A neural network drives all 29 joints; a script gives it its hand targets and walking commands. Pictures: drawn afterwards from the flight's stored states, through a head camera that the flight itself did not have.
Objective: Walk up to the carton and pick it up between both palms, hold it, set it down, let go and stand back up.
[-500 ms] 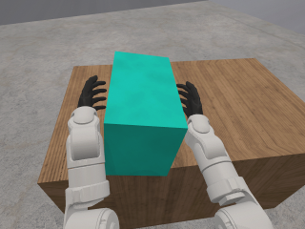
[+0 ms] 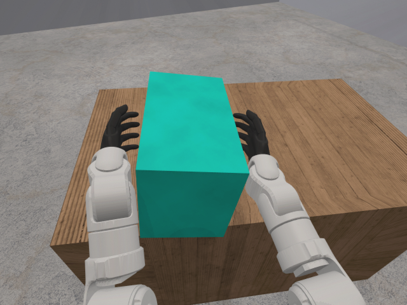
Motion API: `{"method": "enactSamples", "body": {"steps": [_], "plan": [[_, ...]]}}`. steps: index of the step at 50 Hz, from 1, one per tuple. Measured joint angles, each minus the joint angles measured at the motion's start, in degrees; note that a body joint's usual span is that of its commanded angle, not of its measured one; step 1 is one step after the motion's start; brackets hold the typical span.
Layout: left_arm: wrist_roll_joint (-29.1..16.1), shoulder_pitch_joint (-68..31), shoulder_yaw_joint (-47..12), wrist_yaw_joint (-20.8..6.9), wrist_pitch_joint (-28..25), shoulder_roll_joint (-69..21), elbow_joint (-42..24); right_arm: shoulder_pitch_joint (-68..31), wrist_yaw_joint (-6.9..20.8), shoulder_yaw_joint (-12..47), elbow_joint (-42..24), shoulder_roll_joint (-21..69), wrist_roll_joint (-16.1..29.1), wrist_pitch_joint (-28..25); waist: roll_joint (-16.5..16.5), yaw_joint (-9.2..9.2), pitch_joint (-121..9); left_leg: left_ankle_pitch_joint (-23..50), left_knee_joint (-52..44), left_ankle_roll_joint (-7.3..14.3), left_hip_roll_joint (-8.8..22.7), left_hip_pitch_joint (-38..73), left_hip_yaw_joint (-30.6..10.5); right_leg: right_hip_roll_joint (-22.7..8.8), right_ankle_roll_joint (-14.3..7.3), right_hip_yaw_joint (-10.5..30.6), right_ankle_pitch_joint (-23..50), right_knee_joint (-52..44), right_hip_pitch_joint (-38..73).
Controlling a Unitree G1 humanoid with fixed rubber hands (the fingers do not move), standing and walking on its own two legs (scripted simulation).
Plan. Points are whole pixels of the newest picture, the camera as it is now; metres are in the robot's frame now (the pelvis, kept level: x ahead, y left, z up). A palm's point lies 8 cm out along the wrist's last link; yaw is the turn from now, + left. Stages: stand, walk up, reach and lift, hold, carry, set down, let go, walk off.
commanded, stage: hold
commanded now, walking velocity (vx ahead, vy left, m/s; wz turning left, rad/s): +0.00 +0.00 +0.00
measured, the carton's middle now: (185, 150) +0.42 +0.00 +0.11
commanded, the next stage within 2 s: none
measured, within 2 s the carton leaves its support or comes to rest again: neither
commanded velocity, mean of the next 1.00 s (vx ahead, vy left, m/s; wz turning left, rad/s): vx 0.00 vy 0.00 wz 0.00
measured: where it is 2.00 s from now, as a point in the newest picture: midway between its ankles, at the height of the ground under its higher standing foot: outside the picture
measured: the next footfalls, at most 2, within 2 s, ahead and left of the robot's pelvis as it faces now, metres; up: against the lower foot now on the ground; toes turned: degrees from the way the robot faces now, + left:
none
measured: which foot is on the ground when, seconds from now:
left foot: down 0.00-1.00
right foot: down 0.00-1.00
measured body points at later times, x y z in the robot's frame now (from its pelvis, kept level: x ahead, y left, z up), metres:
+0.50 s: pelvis +0.00 +0.00 +0.00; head -0.01 +0.01 +0.45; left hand +0.38 +0.12 +0.18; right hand +0.37 -0.14 +0.15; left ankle +0.01 +0.10 -0.75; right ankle +0.03 -0.09 -0.75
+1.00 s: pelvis +0.00 +0.00 +0.00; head -0.01 +0.01 +0.45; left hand +0.38 +0.12 +0.18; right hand +0.36 -0.14 +0.15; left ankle +0.02 +0.10 -0.75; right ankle +0.03 -0.09 -0.75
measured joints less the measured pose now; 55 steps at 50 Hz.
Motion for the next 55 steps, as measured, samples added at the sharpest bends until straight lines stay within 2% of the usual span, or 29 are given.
{"method": "enactSamples", "body": {"steps": [5,13,22,31,37,45,51,55], "plan": [[-1.02,-0.48,-0.69,0.41,-0.35,0.37,-0.42,0.56,0.02,-1.02,-1.48,0.51,-0.83,-0.62,0.36,0.22,-0.27,-0.11,0.78,0.1,-0.05,-1.34,-0.02,-0.11,0.01,-0.05,-0.09,0.77,-1.32],[-0.41,-3.33,0.54,0.45,-1.15,0.09,2.58,-1.56,0.54,-2.41,0.39,0.2,-1.74,-0.56,0.22,0.2,-1.13,0.13,0.25,0.17,-0.14,-1.22,0.11,-0.19,0.04,0.06,-0.1,0.68,-1.42],[0.43,-1.74,0.62,0.32,-0.51,-0.49,1.41,-1.15,0.53,-0.93,1.0,-0.32,-0.56,-0.39,0.22,0.13,-0.51,-0.05,-0.22,0.07,0.03,0.05,0.39,0.04,-0.01,0.33,-0.1,0.09,-0.2],[-0.6,-1.43,0.08,0.46,-0.7,0.14,0.66,-0.88,0.33,-1.15,-0.16,0.03,-0.74,-0.54,0.21,0.45,0.19,0.0,0.35,0.05,-0.02,-1.34,0.05,-0.06,-0.08,-0.06,-0.28,0.76,-1.47],[-1.11,-2.03,-0.5,0.68,-0.42,0.67,-0.3,-1.39,0.2,-1.23,-1.42,-0.18,-0.59,-0.35,0.48,-0.1,-0.83,-0.37,0.7,0.07,-0.07,-1.53,-0.12,-0.1,0.02,-0.19,-0.57,0.87,-1.5],[0.78,-1.64,0.57,-0.36,0.7,-0.17,0.74,-0.59,0.05,-0.44,0.73,0.0,-0.43,0.08,0.31,-0.77,-0.25,-0.39,0.01,0.13,-0.12,0.66,0.16,-0.1,0.12,0.11,-0.63,0.4,0.51],[-0.21,-0.37,-0.37,0.23,-0.12,-0.52,-0.47,1.07,-0.41,-0.06,-1.8,-0.37,0.19,-0.17,0.7,-0.18,0.2,-0.42,0.56,0.18,0.01,-0.06,0.44,0.01,0.08,0.38,-0.37,0.68,-0.18],[-0.31,-1.81,0.17,0.34,-0.71,-0.28,0.89,-0.36,0.09,-1.16,-0.86,-0.16,-0.87,-0.27,0.5,0.33,-0.02,0.05,0.33,0.2,-0.08,-0.69,0.45,-0.11,0.01,0.35,-0.22,0.99,-1.04]]}}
